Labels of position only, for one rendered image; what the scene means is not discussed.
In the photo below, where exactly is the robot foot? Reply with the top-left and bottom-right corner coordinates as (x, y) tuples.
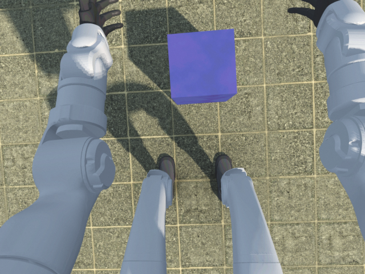
(159, 156), (176, 200)
(215, 155), (232, 201)

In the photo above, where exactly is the left robot upper arm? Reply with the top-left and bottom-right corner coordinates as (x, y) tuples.
(0, 136), (116, 274)

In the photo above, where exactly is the robot right forearm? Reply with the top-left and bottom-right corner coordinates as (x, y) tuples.
(316, 0), (365, 122)

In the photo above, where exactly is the left robot hand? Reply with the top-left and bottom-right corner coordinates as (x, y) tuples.
(78, 0), (123, 37)

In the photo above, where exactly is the robot left forearm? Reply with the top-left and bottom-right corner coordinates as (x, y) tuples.
(32, 23), (113, 187)

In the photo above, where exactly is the right robot upper arm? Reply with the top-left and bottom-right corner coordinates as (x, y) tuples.
(319, 115), (365, 241)

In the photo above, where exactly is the right robot hand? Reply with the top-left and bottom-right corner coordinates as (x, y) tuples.
(287, 0), (340, 28)

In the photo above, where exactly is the left robot foot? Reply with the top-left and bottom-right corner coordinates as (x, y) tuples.
(159, 156), (176, 200)

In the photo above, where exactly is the carton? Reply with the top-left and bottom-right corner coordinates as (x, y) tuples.
(167, 29), (237, 105)

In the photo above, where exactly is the right robot foot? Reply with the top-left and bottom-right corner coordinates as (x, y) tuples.
(215, 155), (232, 201)

